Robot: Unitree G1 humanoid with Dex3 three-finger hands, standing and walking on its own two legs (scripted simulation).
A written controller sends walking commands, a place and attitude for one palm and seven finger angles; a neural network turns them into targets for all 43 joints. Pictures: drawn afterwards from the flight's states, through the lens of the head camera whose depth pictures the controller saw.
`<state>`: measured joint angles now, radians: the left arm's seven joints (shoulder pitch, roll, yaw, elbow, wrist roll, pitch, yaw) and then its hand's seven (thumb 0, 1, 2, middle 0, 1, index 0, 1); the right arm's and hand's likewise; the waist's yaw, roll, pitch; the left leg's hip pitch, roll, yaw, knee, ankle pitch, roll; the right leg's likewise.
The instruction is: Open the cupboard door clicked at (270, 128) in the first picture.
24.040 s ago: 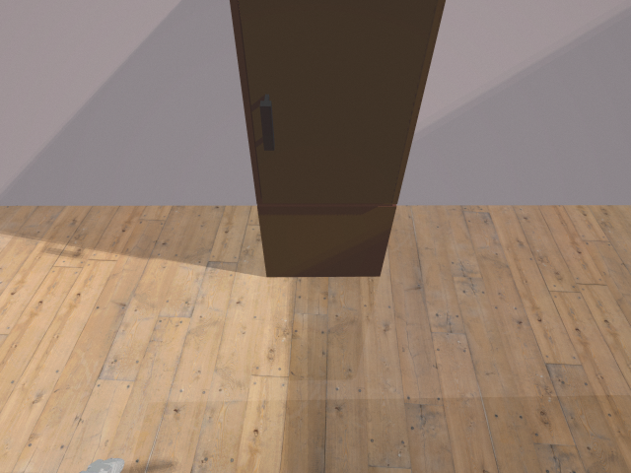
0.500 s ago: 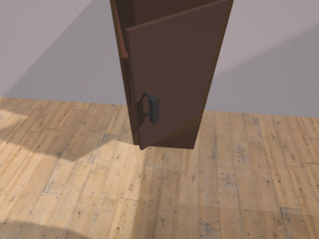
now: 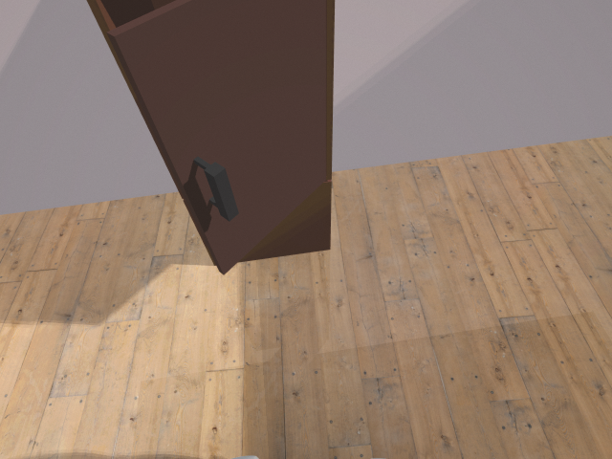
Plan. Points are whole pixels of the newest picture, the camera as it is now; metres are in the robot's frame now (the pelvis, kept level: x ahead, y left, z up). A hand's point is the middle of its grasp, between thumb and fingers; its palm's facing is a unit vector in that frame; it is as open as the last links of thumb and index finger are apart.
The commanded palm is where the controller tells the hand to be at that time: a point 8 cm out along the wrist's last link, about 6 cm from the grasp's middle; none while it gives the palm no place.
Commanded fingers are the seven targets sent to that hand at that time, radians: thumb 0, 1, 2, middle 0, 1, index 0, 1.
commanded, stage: walk to a spot facing it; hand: left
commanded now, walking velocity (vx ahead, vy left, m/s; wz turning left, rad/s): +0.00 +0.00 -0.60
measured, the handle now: (214, 188) +0.55 +0.22 -0.04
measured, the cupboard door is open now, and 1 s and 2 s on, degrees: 42 42 42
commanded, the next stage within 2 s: none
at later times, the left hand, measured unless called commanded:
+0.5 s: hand out of the picture +0.11 +0.18 -0.17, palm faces -0.19 -0.96 -0.22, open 7.4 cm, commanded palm none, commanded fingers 0.00 0.90 0.90 -0.20 -0.30 -0.20 -0.30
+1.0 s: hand (269, 418) +0.19 +0.09 -0.16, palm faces -0.53 -0.82 -0.23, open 7.4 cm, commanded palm none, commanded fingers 0.00 0.90 0.90 -0.20 -0.30 -0.20 -0.30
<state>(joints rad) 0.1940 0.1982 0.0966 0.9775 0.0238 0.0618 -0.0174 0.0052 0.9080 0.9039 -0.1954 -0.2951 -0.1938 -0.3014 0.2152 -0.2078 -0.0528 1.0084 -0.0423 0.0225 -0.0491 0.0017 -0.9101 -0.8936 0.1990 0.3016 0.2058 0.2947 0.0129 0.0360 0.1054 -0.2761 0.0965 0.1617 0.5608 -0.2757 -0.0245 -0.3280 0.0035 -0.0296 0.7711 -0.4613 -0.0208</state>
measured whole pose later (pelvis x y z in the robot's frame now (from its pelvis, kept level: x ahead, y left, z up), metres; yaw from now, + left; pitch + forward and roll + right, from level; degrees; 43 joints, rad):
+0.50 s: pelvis +0.01 -0.01 +0.00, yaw -16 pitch +2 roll +0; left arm 0.23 0.22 0.09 0.93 0.03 0.06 -0.01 0.01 0.90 0.90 -0.20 -0.30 -0.20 -0.30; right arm 0.11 -0.20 -0.04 0.86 -0.02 0.01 -0.04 0.00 -0.91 -0.89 0.20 0.30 0.20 0.29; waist 0.03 -0.03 0.08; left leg -0.30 0.03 -0.02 0.57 -0.30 -0.01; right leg -0.40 0.10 0.12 0.79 -0.46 -0.01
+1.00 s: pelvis +0.01 -0.04 +0.00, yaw -33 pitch +1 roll +0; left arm 0.17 0.22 0.07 0.90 0.03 0.06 -0.01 0.00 0.90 0.90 -0.20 -0.30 -0.20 -0.30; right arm 0.19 -0.24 -0.06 0.90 -0.01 0.05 -0.02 0.01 -0.91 -0.89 0.20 0.30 0.20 0.29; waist -0.01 -0.02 0.10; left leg -0.41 0.03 0.03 0.84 -0.43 -0.05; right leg -0.32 0.05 0.08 0.57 -0.26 -0.02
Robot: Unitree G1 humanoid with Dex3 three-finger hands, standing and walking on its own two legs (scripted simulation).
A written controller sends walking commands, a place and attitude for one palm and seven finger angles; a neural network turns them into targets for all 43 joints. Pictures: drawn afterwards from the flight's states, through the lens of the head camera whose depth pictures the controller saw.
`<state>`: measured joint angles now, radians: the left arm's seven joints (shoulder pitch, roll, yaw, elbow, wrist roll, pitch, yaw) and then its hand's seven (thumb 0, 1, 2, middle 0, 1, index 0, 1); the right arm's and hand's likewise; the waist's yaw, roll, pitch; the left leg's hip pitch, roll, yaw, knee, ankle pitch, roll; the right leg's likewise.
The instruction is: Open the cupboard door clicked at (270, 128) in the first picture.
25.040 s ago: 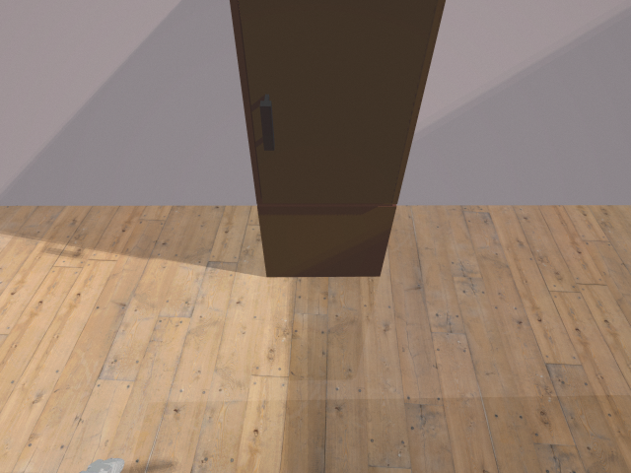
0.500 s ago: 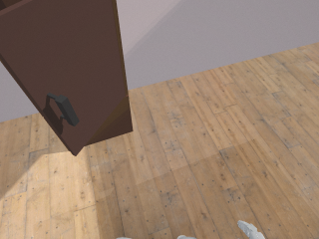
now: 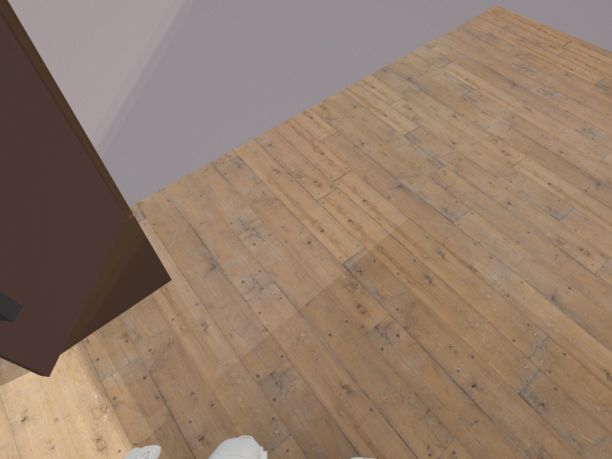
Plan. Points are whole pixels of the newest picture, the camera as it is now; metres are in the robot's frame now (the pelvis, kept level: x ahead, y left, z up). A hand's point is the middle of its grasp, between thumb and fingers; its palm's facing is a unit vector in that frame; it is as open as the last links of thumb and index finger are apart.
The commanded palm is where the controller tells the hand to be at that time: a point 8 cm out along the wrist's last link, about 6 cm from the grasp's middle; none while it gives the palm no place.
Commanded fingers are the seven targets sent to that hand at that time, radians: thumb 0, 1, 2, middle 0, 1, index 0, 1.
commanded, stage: walk to a spot facing it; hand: left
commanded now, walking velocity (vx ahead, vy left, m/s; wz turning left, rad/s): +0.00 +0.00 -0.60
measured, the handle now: out of the picture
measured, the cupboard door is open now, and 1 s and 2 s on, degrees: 42 42 42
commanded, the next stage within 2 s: turn to face it in 1.52 s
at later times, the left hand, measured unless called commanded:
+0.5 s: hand (226, 414) +0.19 +0.13 -0.16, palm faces -0.29 -0.93 -0.24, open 7.4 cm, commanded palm none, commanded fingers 0.00 0.90 0.90 -0.20 -0.30 -0.20 -0.30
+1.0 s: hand (307, 280) +0.43 +0.02 -0.16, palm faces -0.57 -0.80 -0.17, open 7.4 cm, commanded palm none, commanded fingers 0.00 0.90 0.90 -0.20 -0.30 -0.20 -0.30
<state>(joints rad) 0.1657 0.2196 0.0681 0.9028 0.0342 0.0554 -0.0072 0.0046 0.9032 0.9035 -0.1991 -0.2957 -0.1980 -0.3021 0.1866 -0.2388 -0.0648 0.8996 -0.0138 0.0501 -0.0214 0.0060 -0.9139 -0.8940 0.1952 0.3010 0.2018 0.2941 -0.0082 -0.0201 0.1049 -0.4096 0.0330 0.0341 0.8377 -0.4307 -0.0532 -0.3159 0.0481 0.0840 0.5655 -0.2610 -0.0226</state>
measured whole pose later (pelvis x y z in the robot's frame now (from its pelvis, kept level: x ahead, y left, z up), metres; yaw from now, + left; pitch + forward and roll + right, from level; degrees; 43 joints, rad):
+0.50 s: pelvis +0.05 -0.03 -0.01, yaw -18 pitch +1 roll -1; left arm 0.18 0.20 0.07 0.91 0.03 0.00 -0.02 0.00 0.91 0.90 -0.20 -0.30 -0.20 -0.30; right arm 0.28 -0.24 -0.06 0.97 -0.03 0.05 0.00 0.01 -0.91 -0.89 0.20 0.30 0.21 0.29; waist -0.01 0.04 0.08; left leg -0.42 0.12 0.07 1.04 -0.51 -0.05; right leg -0.26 0.00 -0.06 0.60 -0.35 -0.03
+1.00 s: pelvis +0.24 -0.09 +0.01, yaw -36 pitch +2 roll +0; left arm 0.14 0.22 0.09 0.95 0.04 0.01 -0.06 0.01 0.91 0.90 -0.19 -0.29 -0.19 -0.30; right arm 0.35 -0.15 -0.02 0.99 -0.04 -0.07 -0.02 0.00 -0.91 -0.89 0.20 0.30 0.21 0.29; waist 0.00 -0.03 0.06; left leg -0.13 0.09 0.24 0.39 -0.29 -0.01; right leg -0.60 -0.08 -0.06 1.06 -0.23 -0.01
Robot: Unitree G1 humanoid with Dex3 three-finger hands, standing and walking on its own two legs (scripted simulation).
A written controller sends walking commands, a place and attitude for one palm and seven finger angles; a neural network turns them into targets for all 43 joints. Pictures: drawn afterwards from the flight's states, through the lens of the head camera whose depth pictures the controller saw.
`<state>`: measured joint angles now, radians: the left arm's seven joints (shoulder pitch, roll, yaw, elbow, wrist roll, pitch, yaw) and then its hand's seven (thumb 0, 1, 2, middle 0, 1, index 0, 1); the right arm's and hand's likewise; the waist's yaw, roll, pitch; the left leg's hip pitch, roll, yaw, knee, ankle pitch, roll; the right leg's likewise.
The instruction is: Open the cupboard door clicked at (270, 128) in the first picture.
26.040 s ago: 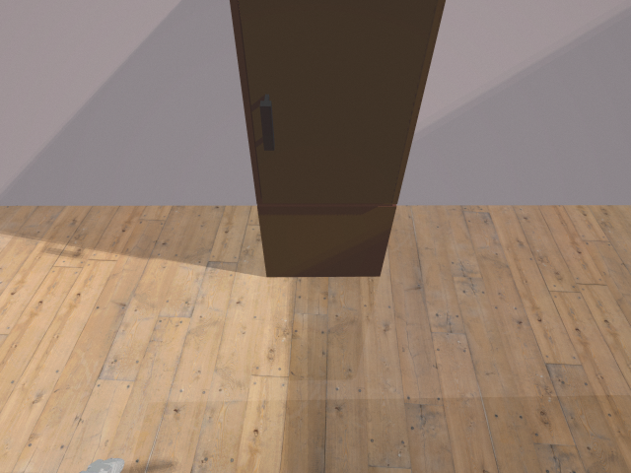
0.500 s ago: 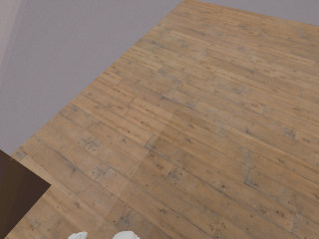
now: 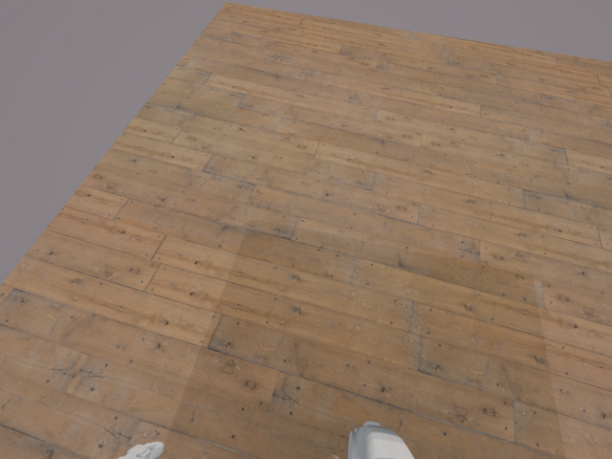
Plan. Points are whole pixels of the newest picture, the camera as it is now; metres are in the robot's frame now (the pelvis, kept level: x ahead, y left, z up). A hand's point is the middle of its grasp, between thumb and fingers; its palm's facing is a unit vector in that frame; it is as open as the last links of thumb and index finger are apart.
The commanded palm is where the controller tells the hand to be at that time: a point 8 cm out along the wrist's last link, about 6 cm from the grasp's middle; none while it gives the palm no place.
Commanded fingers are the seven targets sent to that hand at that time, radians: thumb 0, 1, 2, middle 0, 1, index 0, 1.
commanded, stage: walk to a spot facing it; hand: left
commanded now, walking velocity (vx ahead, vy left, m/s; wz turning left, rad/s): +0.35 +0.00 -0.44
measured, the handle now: out of the picture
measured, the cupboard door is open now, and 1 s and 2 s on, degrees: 42 42 42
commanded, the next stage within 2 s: turn to face it in 0.52 s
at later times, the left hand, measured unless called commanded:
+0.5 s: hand (244, 354) +0.29 +0.12 -0.17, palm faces -0.08 -0.97 -0.22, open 7.2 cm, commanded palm none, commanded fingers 0.00 0.90 0.90 -0.20 -0.30 -0.20 -0.30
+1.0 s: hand (270, 241) +0.53 +0.10 -0.17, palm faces +0.00 -0.97 -0.24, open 7.3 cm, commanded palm none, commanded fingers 0.00 0.90 0.90 -0.20 -0.30 -0.20 -0.30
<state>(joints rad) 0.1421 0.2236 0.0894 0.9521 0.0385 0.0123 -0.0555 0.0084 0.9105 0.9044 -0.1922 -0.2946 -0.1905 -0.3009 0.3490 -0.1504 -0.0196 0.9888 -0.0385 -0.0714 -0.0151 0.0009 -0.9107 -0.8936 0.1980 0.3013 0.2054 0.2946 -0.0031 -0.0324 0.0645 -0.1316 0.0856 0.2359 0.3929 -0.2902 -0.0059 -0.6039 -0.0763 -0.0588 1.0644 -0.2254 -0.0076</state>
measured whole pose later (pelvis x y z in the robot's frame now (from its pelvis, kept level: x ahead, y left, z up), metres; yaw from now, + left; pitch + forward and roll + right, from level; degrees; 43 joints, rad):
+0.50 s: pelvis +0.24 -0.07 +0.00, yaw -8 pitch +1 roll +0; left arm 0.27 0.19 0.07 1.05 0.02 -0.07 0.00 -0.02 0.95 0.90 -0.20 -0.30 -0.20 -0.30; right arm 0.16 -0.17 -0.06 0.99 -0.03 -0.02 0.01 0.00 -0.92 -0.89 0.19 0.30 0.20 0.29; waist -0.01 0.00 0.04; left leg -0.59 0.13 0.05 0.88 -0.22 -0.05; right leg -0.10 0.08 -0.08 0.35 -0.28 -0.10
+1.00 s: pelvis +0.42 -0.10 -0.01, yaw -1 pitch +1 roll +1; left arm 0.16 0.20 0.07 0.96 0.02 0.00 0.01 0.01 0.94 0.90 -0.20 -0.30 -0.20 -0.30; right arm 0.29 -0.18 -0.05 1.04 -0.03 0.03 -0.01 0.00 -0.93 -0.89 0.20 0.30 0.21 0.29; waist -0.03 0.01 0.04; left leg -0.33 -0.02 -0.02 0.56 -0.26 0.01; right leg -0.37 -0.05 -0.04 0.65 -0.30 0.04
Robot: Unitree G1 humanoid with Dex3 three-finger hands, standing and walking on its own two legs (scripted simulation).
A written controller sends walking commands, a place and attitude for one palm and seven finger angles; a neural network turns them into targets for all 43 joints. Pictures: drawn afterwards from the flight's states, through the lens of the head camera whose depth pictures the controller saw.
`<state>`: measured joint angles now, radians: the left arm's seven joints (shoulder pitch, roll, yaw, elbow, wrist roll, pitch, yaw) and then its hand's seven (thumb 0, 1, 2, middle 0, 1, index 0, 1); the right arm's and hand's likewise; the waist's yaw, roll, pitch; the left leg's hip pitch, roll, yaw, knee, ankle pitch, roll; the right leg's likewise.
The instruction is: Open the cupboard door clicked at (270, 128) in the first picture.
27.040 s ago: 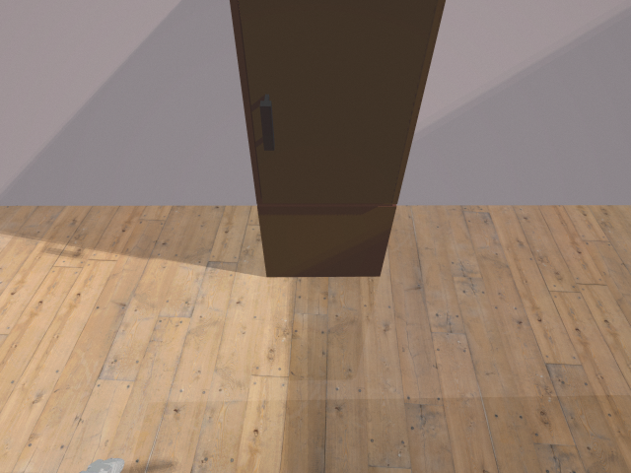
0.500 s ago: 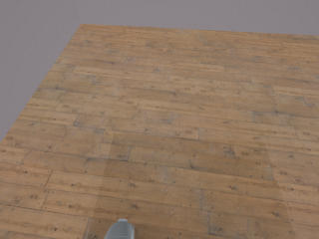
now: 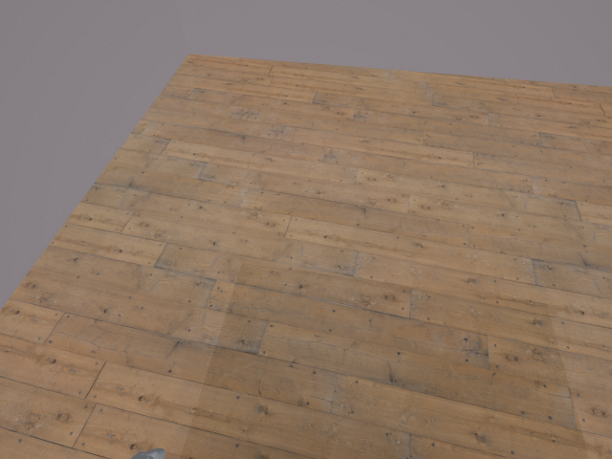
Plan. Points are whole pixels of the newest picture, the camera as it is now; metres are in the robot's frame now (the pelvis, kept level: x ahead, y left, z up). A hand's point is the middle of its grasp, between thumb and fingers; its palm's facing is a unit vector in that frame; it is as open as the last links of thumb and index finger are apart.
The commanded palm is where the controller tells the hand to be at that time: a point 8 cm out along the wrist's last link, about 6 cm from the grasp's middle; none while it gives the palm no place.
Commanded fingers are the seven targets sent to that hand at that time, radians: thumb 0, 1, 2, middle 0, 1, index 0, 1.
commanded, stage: turn to face it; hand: left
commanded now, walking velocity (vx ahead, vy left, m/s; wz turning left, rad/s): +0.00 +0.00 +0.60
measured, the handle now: out of the picture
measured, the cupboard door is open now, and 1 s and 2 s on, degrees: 42 42 42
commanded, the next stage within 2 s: none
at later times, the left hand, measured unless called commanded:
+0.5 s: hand out of the picture +0.04 +0.22 -0.18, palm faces +0.36 -0.90 -0.25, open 7.4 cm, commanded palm none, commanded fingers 0.00 0.90 0.90 -0.20 -0.30 -0.20 -0.30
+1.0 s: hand out of the picture +0.04 +0.14 -0.16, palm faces +0.62 -0.75 -0.23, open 7.4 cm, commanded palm none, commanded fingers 0.00 0.90 0.90 -0.20 -0.30 -0.20 -0.30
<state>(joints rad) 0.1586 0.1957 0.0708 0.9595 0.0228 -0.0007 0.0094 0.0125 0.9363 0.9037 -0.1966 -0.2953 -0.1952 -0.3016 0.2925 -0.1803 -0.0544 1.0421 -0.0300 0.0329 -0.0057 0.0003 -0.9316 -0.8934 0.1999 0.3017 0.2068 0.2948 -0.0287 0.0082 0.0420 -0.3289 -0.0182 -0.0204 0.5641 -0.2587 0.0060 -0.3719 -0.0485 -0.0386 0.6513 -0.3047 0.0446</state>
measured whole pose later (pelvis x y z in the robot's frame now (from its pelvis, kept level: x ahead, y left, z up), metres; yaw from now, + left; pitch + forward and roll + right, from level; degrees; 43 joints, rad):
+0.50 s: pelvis +0.06 +0.00 -0.01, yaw +20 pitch +1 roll +0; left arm 0.20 0.27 0.08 0.94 0.03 0.06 0.01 0.01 0.91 0.90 -0.20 -0.30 -0.20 -0.30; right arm 0.10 -0.25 -0.06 0.86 -0.03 0.02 0.01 0.00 -0.91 -0.89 0.20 0.30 0.20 0.29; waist 0.00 -0.05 0.09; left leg -0.38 0.01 0.06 0.65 -0.29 0.03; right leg -0.48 -0.11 -0.06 1.13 -0.51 0.07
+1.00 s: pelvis +0.11 -0.04 +0.01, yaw +40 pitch +1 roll +2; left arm 0.22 0.18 0.04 0.88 0.03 0.01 0.02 0.00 0.91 0.90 -0.20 -0.30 -0.20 -0.30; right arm 0.12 -0.23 -0.08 0.93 -0.02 0.08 0.04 0.01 -0.91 -0.89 0.20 0.30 0.20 0.29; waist -0.01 -0.03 0.12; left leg -0.41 0.01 0.07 0.84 -0.46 -0.06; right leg -0.23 -0.14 -0.21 0.56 -0.33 0.01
